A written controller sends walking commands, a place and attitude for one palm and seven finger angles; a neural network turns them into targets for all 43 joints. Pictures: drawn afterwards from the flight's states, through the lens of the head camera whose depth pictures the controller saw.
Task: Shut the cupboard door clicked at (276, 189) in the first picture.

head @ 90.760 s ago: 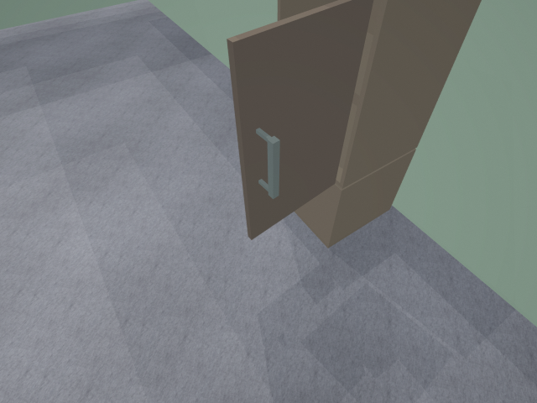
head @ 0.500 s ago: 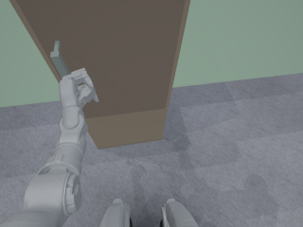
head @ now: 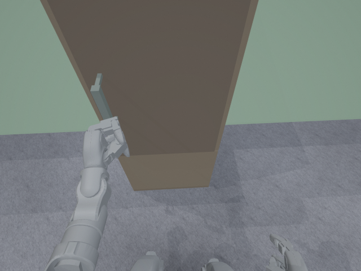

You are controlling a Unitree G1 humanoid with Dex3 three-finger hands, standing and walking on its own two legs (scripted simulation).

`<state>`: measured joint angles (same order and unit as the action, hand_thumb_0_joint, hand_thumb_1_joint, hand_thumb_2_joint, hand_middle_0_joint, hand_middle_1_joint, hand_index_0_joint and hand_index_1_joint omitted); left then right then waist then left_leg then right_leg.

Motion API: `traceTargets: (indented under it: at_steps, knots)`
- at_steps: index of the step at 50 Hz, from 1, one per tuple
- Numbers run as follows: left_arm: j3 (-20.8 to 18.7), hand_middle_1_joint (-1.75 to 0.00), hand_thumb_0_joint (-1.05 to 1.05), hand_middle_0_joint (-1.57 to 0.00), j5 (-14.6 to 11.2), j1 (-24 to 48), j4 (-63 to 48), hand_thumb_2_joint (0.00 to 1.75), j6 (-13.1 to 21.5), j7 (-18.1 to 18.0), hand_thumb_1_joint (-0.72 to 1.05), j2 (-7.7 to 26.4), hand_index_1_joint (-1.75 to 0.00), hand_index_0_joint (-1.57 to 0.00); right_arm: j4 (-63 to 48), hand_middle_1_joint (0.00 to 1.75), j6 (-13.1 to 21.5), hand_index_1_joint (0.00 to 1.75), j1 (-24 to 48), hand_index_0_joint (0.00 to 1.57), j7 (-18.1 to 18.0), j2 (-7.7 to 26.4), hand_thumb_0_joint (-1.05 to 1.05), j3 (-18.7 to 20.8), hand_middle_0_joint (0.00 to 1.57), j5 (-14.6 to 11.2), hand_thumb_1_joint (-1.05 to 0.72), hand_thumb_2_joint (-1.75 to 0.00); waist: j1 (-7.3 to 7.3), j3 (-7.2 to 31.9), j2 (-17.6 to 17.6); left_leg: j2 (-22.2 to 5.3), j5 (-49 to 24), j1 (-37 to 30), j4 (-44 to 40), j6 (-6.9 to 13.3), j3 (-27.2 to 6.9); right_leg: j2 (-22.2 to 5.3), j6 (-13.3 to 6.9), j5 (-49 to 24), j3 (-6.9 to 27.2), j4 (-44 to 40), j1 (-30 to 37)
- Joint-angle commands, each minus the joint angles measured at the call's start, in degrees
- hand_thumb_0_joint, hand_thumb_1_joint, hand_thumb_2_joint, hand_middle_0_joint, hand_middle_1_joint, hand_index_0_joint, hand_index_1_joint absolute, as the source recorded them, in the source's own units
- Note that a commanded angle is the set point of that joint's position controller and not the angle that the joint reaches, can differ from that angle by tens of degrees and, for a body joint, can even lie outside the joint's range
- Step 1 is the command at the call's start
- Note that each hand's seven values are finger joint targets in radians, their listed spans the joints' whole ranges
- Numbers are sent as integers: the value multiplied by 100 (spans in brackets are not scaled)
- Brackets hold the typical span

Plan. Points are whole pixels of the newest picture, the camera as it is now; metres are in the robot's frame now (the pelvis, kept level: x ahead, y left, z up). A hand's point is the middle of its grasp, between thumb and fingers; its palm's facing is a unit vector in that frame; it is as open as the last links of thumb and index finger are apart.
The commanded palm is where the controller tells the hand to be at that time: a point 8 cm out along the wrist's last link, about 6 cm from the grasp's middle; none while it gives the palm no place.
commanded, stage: draw the hand back to the body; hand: left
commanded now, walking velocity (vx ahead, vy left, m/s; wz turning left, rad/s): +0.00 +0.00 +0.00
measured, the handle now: (107, 107) +0.50 +0.21 +0.04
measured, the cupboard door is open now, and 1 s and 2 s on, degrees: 0 0 0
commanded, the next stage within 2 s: step back with the hand held close in 1.46 s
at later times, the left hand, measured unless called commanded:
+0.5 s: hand (70, 167) +0.28 +0.20 +0.14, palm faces +0.15 -0.97 -0.21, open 3.1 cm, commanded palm +0.23 +0.25 +0.15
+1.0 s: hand out of the picture +0.22 +0.28 +0.22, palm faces +0.43 -0.82 -0.38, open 5.5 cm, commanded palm +0.16 +0.32 +0.24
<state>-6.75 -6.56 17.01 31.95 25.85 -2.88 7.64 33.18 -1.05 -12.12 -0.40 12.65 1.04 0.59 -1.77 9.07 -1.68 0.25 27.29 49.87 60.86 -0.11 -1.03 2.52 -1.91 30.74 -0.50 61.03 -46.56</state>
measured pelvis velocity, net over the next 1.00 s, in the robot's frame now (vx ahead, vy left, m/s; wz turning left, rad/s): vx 0.02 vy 0.02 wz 0.01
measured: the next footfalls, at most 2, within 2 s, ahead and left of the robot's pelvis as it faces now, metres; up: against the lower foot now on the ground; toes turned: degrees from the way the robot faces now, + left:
none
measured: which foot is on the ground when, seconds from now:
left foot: down 0.00-1.00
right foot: down 0.00-1.00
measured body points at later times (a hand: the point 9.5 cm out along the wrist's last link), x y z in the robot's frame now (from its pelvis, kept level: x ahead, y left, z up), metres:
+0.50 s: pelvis +0.00 +0.00 +0.05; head -0.01 -0.02 +0.50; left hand +0.27 +0.25 +0.15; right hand +0.16 -0.23 -0.04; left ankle +0.02 +0.12 -0.66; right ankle -0.01 -0.10 -0.66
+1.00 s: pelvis +0.02 +0.02 +0.07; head -0.01 -0.01 +0.52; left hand +0.19 +0.32 +0.24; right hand +0.22 -0.18 -0.01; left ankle +0.02 +0.12 -0.66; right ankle -0.01 -0.10 -0.66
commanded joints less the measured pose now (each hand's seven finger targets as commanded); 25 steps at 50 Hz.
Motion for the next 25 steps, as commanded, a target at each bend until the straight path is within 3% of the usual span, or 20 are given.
traceTargets:
  at_steps: [1,5,7,11,13,17,19,20,21,22,23,25]
  knots:
    - [-380,-150,0,-130,-244,553,-1891,90,-12,151,90,984,-150,-130,-840,30,91,30,-328,20,-104,670,0,181,20,-138,-90,-90,161,2193,277,49,-2370,-1756,-951,158,175,-101,158,-3710,114,-1152,2004]
    - [-350,-150,0,-130,-437,413,-1946,90,-443,348,90,934,-150,-130,-887,30,101,30,-213,20,-225,702,0,104,20,-238,-90,-90,-11,1155,753,40,-1659,-1553,-1315,191,127,-161,259,-3106,177,-1674,1969]
    - [-352,-150,0,-130,-539,543,-2243,90,-463,451,90,956,-150,-130,-886,30,186,30,-163,20,-288,731,0,106,20,-263,-90,-90,-62,1015,642,41,-1528,-1746,-1396,208,116,-165,259,-2773,203,-1862,1943]
    - [-261,-150,0,-130,-612,146,-2934,90,-370,686,90,961,-150,-130,-896,30,394,30,-16,20,-313,692,0,70,20,-276,-90,-90,44,1277,-21,56,-1706,-2298,-1590,199,98,-138,165,-2689,109,-1919,2085]
    - [-253,-150,0,-130,-621,-95,-3155,90,-402,748,90,1034,-150,-130,-897,30,486,30,60,20,-319,684,0,47,20,-298,-90,-90,74,1190,-239,57,-1675,-2448,-1700,202,80,-128,136,-2508,93,-2005,2097]
    - [-561,-141,0,-122,-738,-681,-3265,90,-728,775,90,1317,-141,-122,-955,30,606,30,184,20,-370,729,0,0,20,-327,-90,-90,184,778,132,58,-1364,-2424,-1985,209,18,-109,137,-1994,53,-2267,2191]
    - [-747,-135,0,-116,-820,-811,-3448,90,-912,767,90,1389,-135,-116,-1005,30,658,30,311,20,-381,694,0,-28,20,-347,-90,-90,273,669,151,81,-1279,-2446,-2115,198,37,-141,146,-1885,97,-2395,2325]
    - [-655,-132,0,-113,4,-870,-3576,90,-1111,377,90,2141,-132,-113,-1018,30,467,30,422,20,-474,647,0,24,20,-354,-90,-90,267,638,287,89,-1302,-2633,-2304,227,39,-352,163,-1985,391,-2730,2511]
    - [-607,-129,0,-111,35,-1020,-3776,90,-1277,199,90,1878,-129,-111,-1115,30,394,30,477,20,-528,584,0,-17,20,-330,-90,-90,232,589,320,92,-1350,-2741,-2406,247,61,-392,197,-2022,362,-2846,2641]
    - [-643,-126,0,-108,32,-1160,-3952,90,-1388,114,90,1915,-126,-108,-1153,30,388,30,506,20,-551,594,0,-26,20,-336,-90,-90,247,547,427,99,-1365,-2742,-2453,251,41,-408,208,-1989,347,-2913,2755]
    - [-620,-123,0,-105,102,-1388,-4082,90,-1471,37,90,1872,-123,-105,-1137,30,380,30,589,20,-568,561,0,-50,20,-339,-90,-90,274,432,141,74,-1413,-2940,-2551,252,72,-395,181,-1990,294,-2964,2775]
    - [-601,-117,0,-100,148,-1669,-4363,90,-1622,-81,90,1856,-117,-100,-1143,30,363,30,658,20,-586,545,0,-103,20,-324,-90,-90,275,258,34,62,-1470,-3206,-2718,259,79,-359,151,-1941,199,-3122,2823]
